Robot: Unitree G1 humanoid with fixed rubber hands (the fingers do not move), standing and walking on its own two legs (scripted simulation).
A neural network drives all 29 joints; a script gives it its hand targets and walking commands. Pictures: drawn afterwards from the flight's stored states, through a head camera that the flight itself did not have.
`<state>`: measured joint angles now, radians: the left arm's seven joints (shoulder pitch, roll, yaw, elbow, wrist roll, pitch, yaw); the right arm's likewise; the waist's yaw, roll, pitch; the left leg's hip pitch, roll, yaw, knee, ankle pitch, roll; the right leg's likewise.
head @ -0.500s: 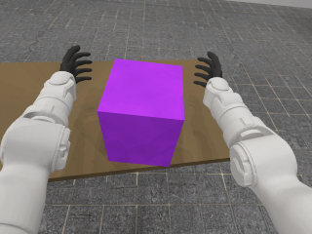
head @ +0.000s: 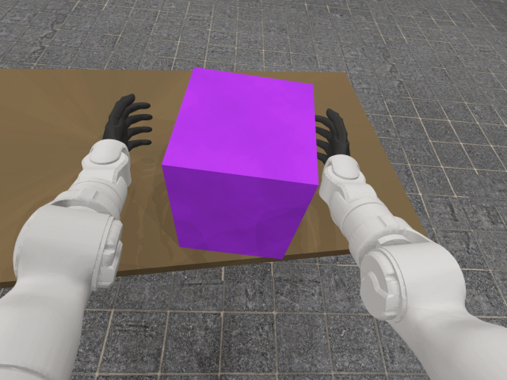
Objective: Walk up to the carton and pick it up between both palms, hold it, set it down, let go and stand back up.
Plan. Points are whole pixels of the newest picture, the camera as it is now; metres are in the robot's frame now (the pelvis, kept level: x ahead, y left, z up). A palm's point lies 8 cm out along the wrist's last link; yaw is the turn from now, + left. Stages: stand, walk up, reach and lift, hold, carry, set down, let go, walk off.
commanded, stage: reach and lift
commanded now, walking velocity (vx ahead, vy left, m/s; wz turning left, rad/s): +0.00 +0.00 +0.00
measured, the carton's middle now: (241, 171) +0.47 +0.00 +0.03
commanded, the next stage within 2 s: none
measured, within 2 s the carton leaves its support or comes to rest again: neither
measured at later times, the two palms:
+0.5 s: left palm (143, 146) +0.48 +0.16 +0.07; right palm (331, 162) +0.44 -0.14 +0.08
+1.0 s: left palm (152, 149) +0.48 +0.15 +0.07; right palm (329, 170) +0.43 -0.14 +0.07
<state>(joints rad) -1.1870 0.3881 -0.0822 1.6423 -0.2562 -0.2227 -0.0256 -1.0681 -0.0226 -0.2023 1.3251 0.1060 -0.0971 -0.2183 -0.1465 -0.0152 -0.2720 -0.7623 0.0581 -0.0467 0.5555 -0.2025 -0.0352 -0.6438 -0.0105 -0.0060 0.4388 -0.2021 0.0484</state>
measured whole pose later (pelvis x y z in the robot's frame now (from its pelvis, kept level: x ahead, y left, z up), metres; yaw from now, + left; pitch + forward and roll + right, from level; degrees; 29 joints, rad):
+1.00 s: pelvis +0.02 +0.01 +0.02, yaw -1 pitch +15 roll -1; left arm -1.06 0.16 0.63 1.41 0.41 -0.26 -0.06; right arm -0.88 0.22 -0.85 0.92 -0.59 -0.20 -0.10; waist -0.06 -0.03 -0.08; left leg -0.48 0.03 0.01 0.39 -0.17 -0.01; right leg -0.39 -0.05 0.03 0.30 -0.17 0.07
